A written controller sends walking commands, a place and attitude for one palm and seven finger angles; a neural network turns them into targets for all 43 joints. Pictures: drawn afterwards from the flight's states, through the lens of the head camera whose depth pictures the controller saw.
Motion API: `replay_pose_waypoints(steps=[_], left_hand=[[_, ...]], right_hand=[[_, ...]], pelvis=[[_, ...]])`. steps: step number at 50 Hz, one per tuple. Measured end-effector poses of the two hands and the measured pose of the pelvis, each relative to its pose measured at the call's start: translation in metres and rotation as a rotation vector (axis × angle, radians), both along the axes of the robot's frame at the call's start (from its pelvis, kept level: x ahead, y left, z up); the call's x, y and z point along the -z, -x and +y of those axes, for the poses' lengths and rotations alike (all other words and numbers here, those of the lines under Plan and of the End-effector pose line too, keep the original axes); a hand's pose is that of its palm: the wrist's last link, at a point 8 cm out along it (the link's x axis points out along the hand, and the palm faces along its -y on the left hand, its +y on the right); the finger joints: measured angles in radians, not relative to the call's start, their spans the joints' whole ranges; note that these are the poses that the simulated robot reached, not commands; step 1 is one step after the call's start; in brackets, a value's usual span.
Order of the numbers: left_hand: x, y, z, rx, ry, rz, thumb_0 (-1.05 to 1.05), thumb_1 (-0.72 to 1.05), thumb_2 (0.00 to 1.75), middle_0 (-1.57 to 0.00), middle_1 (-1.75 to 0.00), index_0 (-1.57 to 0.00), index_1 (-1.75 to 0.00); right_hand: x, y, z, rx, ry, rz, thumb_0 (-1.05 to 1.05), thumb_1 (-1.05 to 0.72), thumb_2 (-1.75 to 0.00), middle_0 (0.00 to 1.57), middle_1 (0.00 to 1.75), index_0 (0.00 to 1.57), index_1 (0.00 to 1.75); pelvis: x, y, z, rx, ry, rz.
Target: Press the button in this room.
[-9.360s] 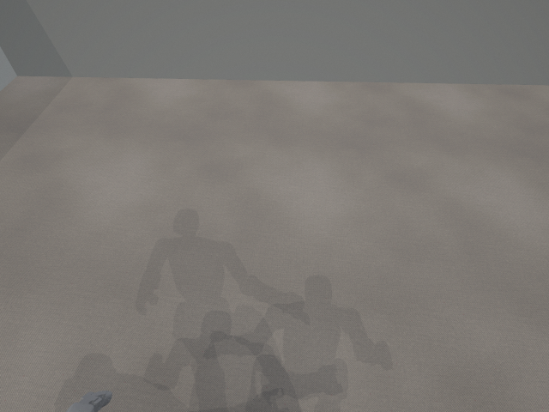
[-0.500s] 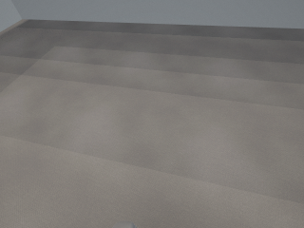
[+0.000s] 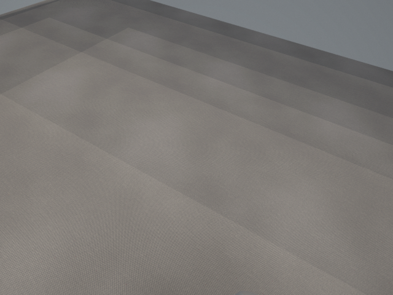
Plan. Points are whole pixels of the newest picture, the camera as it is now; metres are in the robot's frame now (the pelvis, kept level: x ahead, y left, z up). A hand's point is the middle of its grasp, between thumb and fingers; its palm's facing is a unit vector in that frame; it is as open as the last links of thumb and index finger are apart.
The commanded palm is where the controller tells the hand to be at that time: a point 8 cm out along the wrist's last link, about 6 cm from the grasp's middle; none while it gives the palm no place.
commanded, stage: turn or walk to find it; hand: left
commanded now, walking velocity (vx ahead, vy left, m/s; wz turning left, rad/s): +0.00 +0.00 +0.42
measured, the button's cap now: out of the picture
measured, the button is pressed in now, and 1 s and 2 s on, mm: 0 0 0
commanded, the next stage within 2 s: none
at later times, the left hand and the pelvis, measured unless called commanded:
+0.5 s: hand out of the picture +0.02 +0.14 -0.15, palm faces +0.23 -0.94 -0.27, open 7.3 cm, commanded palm none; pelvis -0.02 -0.06 +0.00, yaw +14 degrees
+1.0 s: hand out of the picture -0.09 +0.21 -0.17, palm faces +0.47 -0.85 -0.24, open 7.4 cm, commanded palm none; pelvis -0.05 -0.01 +0.00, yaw +25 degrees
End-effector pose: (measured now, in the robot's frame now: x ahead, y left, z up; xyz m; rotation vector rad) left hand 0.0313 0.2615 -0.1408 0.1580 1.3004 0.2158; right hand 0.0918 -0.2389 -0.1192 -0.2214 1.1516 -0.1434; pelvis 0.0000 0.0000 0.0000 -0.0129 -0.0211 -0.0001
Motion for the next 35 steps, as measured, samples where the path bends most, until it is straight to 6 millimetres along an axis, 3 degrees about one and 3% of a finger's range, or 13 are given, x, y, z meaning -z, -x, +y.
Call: replay_pose_waypoints(steps=[7,14,21,26,31,35], left_hand=[[-0.011,-0.02,-0.014,0.004,-0.027,-0.071,0.01,0.91,0.9,-0.2,-0.3,-0.2,-0.3],[-0.02,-0.027,-0.05,0.004,-0.064,-0.162,0.01,0.91,0.9,-0.2,-0.3,-0.2,-0.3],[-0.031,0.01,-0.075,-0.077,-0.059,-0.138,0.01,0.9,0.9,-0.2,-0.3,-0.2,-0.3],[-0.026,0.039,-0.078,-0.155,-0.051,-0.11,0.0,0.92,0.9,-0.2,-0.3,-0.2,-0.3],[-0.016,0.077,-0.071,-0.23,-0.034,-0.057,0.0,0.92,0.9,-0.2,-0.3,-0.2,-0.3],[-0.001,0.115,-0.059,-0.297,-0.01,-0.003,0.0,0.91,0.9,-0.2,-0.3,-0.2,-0.3]], right_hand=[[0.016,0.032,-0.007,0.007,-0.038,0.076,0.0,-0.9,-0.9,0.2,0.3,0.2,0.3],[0.044,0.065,-0.041,0.01,-0.073,0.178,0.0,-0.9,-0.9,0.2,0.3,0.2,0.3],[0.039,0.064,-0.066,-0.042,-0.062,0.228,0.01,-0.9,-0.9,0.2,0.3,0.2,0.3],[0.035,0.053,-0.071,-0.1,-0.033,0.247,0.01,-0.91,-0.9,0.2,0.3,0.2,0.3],[0.03,0.025,-0.056,-0.184,-0.001,0.229,0.01,-0.91,-0.9,0.2,0.3,0.2,0.3],[0.026,-0.01,-0.027,-0.269,0.02,0.158,0.01,-0.91,-0.9,0.2,0.3,0.2,0.3]], pelvis=[[0.001,0.009,-0.012,-0.052,-0.013,0.019],[0.011,0.02,-0.042,-0.113,-0.027,0.029],[0.0,0.023,-0.057,-0.192,-0.052,0.016],[0.0,0.023,-0.059,-0.249,-0.048,0.016],[0.002,0.027,-0.051,-0.298,-0.043,0.02],[0.008,0.033,-0.037,-0.333,-0.027,0.02]])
